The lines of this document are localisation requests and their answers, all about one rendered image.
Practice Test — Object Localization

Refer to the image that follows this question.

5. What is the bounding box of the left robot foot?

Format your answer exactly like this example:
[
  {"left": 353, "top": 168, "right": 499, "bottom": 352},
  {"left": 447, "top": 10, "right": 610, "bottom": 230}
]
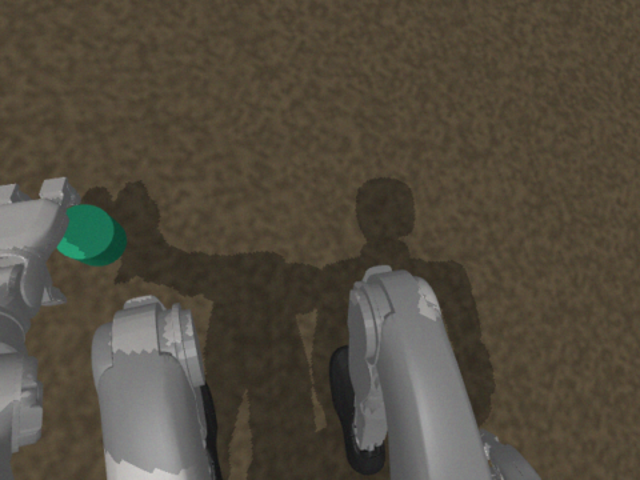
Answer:
[{"left": 200, "top": 381, "right": 223, "bottom": 480}]

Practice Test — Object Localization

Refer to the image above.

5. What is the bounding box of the left robot arm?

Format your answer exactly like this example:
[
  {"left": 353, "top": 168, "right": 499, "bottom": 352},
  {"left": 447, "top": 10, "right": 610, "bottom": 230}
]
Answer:
[{"left": 0, "top": 249, "right": 48, "bottom": 480}]

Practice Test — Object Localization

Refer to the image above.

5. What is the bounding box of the left robot hand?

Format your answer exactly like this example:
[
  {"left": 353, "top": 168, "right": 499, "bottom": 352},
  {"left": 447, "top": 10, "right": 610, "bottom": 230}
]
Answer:
[{"left": 0, "top": 177, "right": 81, "bottom": 306}]

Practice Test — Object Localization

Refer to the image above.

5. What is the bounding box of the tin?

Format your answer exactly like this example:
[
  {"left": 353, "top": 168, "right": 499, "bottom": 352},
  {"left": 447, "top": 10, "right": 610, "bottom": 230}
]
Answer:
[{"left": 56, "top": 205, "right": 127, "bottom": 266}]

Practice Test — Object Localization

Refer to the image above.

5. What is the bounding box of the right robot hand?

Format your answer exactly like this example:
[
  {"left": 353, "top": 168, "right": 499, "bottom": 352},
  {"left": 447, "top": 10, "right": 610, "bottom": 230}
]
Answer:
[{"left": 479, "top": 429, "right": 542, "bottom": 480}]

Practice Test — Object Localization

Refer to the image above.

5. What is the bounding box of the right robot foot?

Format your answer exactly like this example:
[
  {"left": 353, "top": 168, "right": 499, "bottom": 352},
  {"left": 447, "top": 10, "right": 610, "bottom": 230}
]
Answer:
[{"left": 329, "top": 345, "right": 385, "bottom": 475}]

